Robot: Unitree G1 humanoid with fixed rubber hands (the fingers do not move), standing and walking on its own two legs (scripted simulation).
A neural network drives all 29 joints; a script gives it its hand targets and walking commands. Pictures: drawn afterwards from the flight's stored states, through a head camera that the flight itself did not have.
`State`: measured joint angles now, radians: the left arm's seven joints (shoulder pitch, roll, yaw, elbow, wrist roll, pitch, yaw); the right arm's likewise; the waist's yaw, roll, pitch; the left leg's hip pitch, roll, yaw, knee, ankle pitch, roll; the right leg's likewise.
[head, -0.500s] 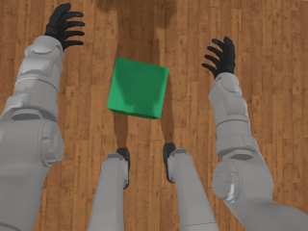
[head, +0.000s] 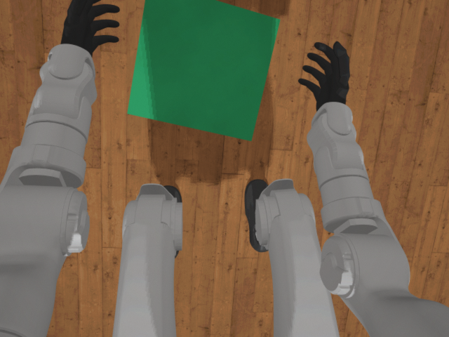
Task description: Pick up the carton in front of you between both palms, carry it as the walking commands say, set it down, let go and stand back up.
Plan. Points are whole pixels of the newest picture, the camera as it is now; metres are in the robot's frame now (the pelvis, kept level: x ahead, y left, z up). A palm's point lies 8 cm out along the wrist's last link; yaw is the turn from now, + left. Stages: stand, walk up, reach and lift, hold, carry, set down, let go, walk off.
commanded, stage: reach and lift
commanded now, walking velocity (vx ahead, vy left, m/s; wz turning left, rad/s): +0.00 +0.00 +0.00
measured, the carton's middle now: (201, 78) +0.49 +0.04 -0.34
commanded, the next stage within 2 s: none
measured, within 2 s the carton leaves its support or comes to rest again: leaves its support in 1.12 s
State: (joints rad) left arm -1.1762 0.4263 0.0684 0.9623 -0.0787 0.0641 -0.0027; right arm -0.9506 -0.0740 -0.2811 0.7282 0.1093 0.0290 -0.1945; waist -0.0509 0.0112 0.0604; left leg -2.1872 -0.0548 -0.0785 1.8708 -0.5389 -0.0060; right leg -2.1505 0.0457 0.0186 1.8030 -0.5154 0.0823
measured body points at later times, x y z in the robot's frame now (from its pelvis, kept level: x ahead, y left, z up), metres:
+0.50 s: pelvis -0.02 -0.01 -0.09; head +0.34 +0.05 +0.16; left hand +0.53 +0.21 -0.29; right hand +0.49 -0.17 -0.27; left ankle +0.09 +0.11 -0.43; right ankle +0.11 -0.14 -0.43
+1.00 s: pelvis -0.02 -0.01 -0.09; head +0.34 +0.05 +0.17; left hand +0.54 +0.18 -0.27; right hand +0.51 -0.12 -0.26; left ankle +0.09 +0.11 -0.43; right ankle +0.11 -0.14 -0.43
